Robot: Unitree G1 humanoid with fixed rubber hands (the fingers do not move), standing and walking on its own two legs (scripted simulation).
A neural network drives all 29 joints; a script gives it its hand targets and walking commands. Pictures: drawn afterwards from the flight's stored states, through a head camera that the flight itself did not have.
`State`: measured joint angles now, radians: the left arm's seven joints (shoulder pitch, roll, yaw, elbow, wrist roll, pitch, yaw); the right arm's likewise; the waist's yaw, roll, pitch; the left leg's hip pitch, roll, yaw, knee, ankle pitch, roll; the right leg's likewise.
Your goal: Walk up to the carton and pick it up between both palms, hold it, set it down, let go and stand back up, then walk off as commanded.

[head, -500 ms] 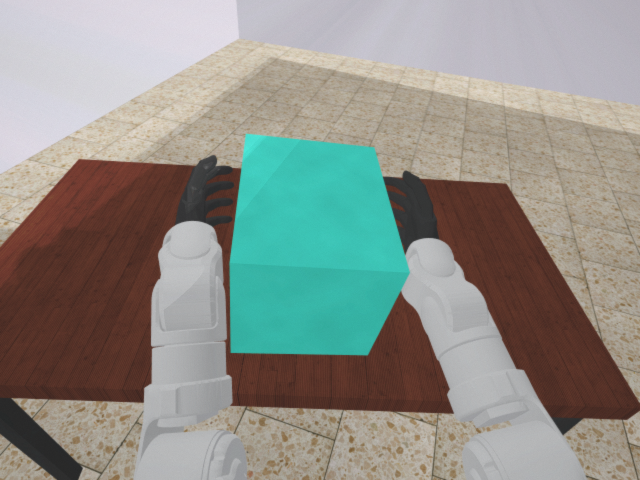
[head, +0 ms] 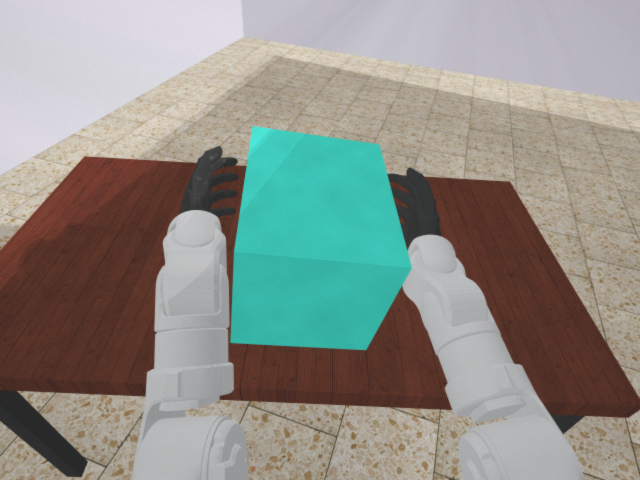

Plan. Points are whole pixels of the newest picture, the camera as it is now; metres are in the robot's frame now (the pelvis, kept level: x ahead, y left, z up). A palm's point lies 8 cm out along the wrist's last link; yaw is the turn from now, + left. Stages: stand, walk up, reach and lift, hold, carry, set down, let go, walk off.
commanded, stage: hold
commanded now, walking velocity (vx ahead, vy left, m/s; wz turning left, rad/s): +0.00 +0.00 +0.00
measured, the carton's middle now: (309, 237) +0.37 +0.02 +0.14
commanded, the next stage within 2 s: none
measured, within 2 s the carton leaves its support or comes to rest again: neither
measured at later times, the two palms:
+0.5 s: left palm (197, 218) +0.35 +0.15 +0.19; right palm (419, 234) +0.35 -0.12 +0.17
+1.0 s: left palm (203, 219) +0.36 +0.14 +0.18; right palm (422, 236) +0.35 -0.12 +0.16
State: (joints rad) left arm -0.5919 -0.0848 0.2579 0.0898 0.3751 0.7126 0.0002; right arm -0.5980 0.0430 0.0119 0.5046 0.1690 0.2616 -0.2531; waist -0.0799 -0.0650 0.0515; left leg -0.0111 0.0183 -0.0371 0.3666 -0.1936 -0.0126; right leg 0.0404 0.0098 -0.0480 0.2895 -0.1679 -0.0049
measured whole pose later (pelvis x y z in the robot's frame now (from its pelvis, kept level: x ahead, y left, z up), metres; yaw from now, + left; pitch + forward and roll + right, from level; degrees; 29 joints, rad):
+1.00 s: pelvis +0.00 +0.00 +0.00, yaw +0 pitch -10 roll -1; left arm -0.57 -0.09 0.25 0.07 0.37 0.72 0.00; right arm -0.58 0.04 0.02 0.48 0.17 0.26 -0.25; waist -0.09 -0.07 0.06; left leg -0.01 0.02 -0.04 0.37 -0.20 -0.02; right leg 0.05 0.01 -0.06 0.29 -0.17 -0.01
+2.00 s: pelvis +0.01 +0.00 +0.00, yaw +0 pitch -10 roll -1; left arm -0.54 -0.10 0.25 0.02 0.38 0.73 0.00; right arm -0.57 0.03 0.04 0.46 0.19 0.27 -0.26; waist -0.09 -0.07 0.07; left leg 0.01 0.02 -0.04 0.37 -0.21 -0.02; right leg 0.07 0.01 -0.06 0.29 -0.18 -0.01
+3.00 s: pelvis +0.01 +0.00 +0.00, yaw +0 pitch -11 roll -1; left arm -0.53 -0.10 0.26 0.00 0.38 0.74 -0.01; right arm -0.57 0.03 0.05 0.46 0.20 0.27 -0.26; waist -0.10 -0.07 0.06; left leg 0.03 0.02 -0.03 0.37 -0.21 -0.02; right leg 0.09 0.01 -0.06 0.28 -0.18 -0.01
